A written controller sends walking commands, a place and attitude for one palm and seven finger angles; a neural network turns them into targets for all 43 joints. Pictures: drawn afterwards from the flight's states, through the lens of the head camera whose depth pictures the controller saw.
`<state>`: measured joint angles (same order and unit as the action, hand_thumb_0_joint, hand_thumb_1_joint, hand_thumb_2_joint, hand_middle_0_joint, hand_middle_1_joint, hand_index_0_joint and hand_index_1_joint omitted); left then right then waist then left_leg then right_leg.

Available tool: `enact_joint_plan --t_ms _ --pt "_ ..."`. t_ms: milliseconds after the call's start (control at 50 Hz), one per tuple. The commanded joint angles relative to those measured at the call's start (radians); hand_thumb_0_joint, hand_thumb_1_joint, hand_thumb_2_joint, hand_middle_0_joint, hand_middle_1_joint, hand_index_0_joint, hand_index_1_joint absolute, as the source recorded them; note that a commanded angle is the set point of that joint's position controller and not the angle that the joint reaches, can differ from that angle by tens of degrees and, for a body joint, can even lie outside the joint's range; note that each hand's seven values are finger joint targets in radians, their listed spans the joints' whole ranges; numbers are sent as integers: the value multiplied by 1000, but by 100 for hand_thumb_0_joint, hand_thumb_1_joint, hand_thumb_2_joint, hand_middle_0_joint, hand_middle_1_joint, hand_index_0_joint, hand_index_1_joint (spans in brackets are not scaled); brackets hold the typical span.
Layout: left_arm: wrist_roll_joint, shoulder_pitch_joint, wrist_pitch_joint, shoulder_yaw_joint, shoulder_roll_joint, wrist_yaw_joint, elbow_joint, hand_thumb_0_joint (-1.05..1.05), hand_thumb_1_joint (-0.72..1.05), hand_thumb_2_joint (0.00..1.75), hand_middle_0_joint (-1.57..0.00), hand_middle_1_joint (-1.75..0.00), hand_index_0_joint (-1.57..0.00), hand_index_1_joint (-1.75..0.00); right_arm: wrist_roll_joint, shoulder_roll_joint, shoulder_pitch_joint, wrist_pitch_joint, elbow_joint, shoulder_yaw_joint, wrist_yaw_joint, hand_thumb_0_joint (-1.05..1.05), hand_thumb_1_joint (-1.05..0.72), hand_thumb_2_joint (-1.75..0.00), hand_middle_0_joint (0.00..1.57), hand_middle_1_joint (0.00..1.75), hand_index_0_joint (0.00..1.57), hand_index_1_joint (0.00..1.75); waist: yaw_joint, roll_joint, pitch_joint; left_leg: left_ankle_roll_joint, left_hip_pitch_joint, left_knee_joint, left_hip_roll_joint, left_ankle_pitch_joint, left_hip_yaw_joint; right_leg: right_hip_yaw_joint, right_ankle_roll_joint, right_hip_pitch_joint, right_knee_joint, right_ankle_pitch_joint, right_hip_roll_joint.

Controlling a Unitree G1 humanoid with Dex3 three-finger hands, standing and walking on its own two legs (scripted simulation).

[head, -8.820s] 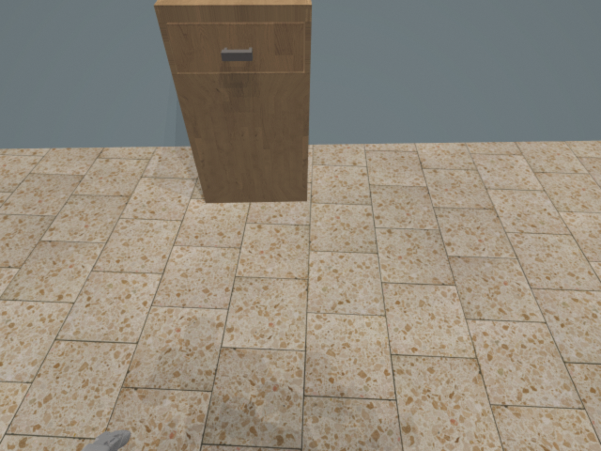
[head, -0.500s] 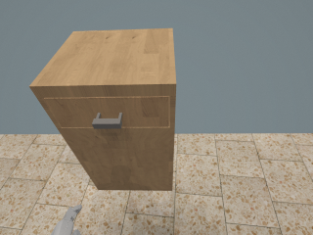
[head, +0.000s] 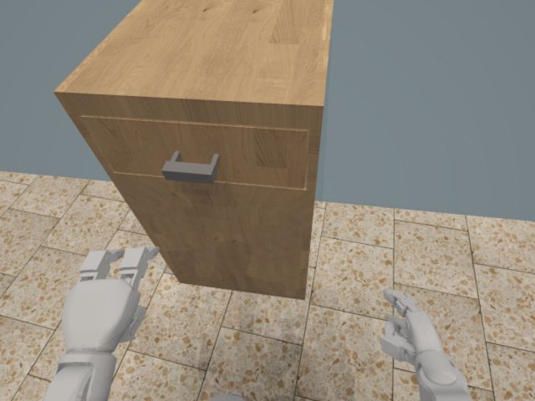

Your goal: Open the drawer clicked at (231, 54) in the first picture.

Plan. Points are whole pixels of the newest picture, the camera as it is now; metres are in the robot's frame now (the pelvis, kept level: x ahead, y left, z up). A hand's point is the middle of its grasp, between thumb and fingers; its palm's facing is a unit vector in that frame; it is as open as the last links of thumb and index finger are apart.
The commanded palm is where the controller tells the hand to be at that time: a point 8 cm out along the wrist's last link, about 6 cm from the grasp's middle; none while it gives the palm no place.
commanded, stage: raise the hand with hooked fingers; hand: left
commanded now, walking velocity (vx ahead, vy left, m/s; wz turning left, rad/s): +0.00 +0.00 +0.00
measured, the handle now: (193, 164) +0.52 +0.25 +0.01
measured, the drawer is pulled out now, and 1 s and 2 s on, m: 0.00 0.00 0.00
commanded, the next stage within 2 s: move the hooked fingers above the handle in 1.22 s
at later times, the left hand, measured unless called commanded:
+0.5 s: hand (126, 244) +0.29 +0.25 +0.08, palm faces +0.11 -0.11 -0.99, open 13.0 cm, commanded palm +0.26 +0.26 +0.14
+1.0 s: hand (117, 205) +0.33 +0.27 +0.12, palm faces -0.03 -0.11 -0.99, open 13.8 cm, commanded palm +0.30 +0.27 +0.18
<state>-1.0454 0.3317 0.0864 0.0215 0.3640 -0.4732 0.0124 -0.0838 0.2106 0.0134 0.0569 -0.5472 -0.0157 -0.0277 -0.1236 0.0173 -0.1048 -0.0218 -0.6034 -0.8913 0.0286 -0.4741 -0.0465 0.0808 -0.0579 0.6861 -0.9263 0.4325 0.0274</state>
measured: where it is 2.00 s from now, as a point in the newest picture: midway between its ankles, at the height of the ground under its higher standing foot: outside the picture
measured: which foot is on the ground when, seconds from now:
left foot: down 0.00-1.00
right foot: down 0.00-1.00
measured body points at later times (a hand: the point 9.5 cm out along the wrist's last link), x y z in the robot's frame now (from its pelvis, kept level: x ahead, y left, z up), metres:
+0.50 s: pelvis +0.01 +0.03 +0.03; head +0.04 +0.00 +0.48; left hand +0.28 +0.26 +0.13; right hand +0.19 -0.22 -0.07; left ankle -0.02 +0.14 -0.69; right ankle +0.02 -0.08 -0.69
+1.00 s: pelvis +0.01 +0.04 +0.05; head +0.04 +0.01 +0.50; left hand +0.32 +0.27 +0.17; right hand +0.19 -0.18 -0.07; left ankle -0.02 +0.14 -0.69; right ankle +0.02 -0.08 -0.69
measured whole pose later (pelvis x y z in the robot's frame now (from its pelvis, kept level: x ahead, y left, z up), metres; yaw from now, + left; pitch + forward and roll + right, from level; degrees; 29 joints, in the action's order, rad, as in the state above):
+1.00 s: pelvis +0.01 +0.04 +0.05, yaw -2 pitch +2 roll +0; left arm -0.93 -0.10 -0.02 0.06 0.46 -0.03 -0.09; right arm 0.00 0.24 0.15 0.12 -0.62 0.00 0.01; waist -0.08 0.07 0.00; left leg 0.03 -0.21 -0.47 -0.02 -0.30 -0.05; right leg 0.04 0.00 0.29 -0.48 0.23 0.03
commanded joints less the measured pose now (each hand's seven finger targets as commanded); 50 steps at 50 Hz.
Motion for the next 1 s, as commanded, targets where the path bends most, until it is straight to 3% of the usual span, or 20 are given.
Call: enact_joint_plan --t_ms 0,60,100,180,220,280,340,400,460,560,580,700,720,800,860,880,980 --pt "33 -40 -95 -37 106 42 151 0 8 55 -26 -82 -26 -82 31 111 -27 -21 145 -40 18 0 -90 -90 20 30 20 30 58 -91 -235 55 85 148 -79 293 16 -177 24 -337 255 -383 -22" --pt "60 58 -170 -96 165 111 124 0 1 52 -26 -87 -26 -87 58 111 -55 -11 157 -11 30 0 -90 -90 20 30 20 30 13 -161 -230 46 61 216 -78 332 6 -207 34 -500 264 -520 -15" --pt "60 31 -171 -83 163 135 168 0 -3 50 -27 -90 -27 -90 61 104 -53 -10 150 -1 33 0 -90 -90 20 30 20 30 14 -140 -185 43 81 258 -72 341 8 -195 34 -512 274 -538 -11" --pt "36 -78 -129 -114 192 125 286 0 -13 46 -27 -96 -27 -96 45 107 -43 -16 139 -13 39 0 -90 -90 20 30 20 30 15 -44 -199 50 146 285 -71 380 12 -180 22 -523 292 -536 -10" --pt "37 -107 -97 -118 180 105 292 0 -17 44 -28 -99 -28 -99 40 107 -24 -26 125 -27 41 0 -90 -90 20 30 20 30 29 -30 -207 51 180 284 -71 408 17 -167 20 -506 296 -553 -13" --pt "41 -202 -72 -128 190 70 288 0 -24 41 -28 -103 -28 -103 41 115 -6 -35 110 -44 46 0 -90 -90 20 30 20 30 51 -11 -207 52 217 284 -72 389 19 -149 21 -458 311 -472 -15" --pt "39 -254 -85 -90 167 68 245 0 -31 38 -29 -108 -29 -108 50 124 -1 -35 93 -56 42 0 -90 -90 20 30 20 30 62 31 -190 47 269 295 -63 420 17 -106 14 -402 316 -430 -24" --pt "45 -337 -133 -49 160 100 220 0 -38 35 -29 -112 -29 -112 65 131 -10 -28 91 -58 44 0 -90 -90 20 30 20 30 60 31 -182 45 297 327 -55 418 23 -80 14 -403 334 -372 -28" --pt "57 -398 -184 -37 177 159 168 0 -45 32 -30 -117 -30 -117 80 135 -23 -16 95 -49 52 0 -90 -90 20 30 20 30 55 -6 -143 45 307 370 -51 406 27 -69 15 -427 364 -339 -31" --pt "53 -498 -207 -70 252 242 160 0 -50 30 -30 -120 -30 -120 82 134 -25 4 100 -31 59 0 -90 -90 20 30 20 30 35 7 -150 41 351 417 -47 481 31 -64 12 -506 388 -388 -32" --pt "52 -520 -208 -55 241 256 148 0 -50 30 -30 -120 -30 -120 84 129 -24 8 98 -24 58 0 -90 -90 20 30 20 30 37 9 -132 40 357 426 -46 491 31 -61 11 -507 394 -394 -32" --pt "67 -659 -189 -46 256 328 104 0 -50 30 -30 -120 -30 -120 88 128 -6 18 86 -15 58 0 -90 -90 20 30 20 30 50 29 -109 33 398 458 -40 530 36 -49 8 -525 433 -407 -39" --pt "71 -680 -185 -45 261 341 92 0 -50 30 -30 -120 -30 -120 88 130 -1 19 85 -13 60 0 -90 -90 20 30 20 30 53 6 -118 35 398 461 -42 524 35 -48 10 -534 438 -408 -39" --pt "83 -769 -151 -55 293 377 91 0 -50 30 -30 -120 -30 -120 89 134 10 16 76 -14 60 0 -90 -90 20 30 20 30 59 27 -139 34 420 472 -43 539 41 -46 8 -550 455 -412 -40" --pt "104 -671 -130 -54 262 402 55 0 -50 30 -30 -120 -30 -120 91 139 21 14 81 -19 53 0 -90 -90 20 30 20 30 46 20 -144 33 417 473 -41 583 44 -46 8 -565 462 -444 -44" --pt "111 -649 -120 -47 254 410 55 0 -50 30 -30 -120 -30 -120 89 138 29 14 79 -21 50 0 -90 -90 20 30 20 30 43 -8 -141 35 415 471 -41 591 40 -45 11 -569 462 -454 -40" --pt "113 -649 -63 -96 293 391 129 0 -50 30 -30 -120 -30 -120 84 147 31 11 85 -28 40 0 -90 -90 20 30 20 30 30 11 -169 33 406 477 -41 599 41 -52 10 -582 460 -468 -36"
